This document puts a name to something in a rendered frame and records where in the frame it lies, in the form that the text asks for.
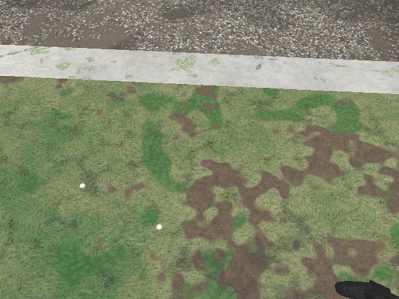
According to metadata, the right robot hand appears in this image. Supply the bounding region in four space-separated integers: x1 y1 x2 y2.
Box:
335 280 399 299

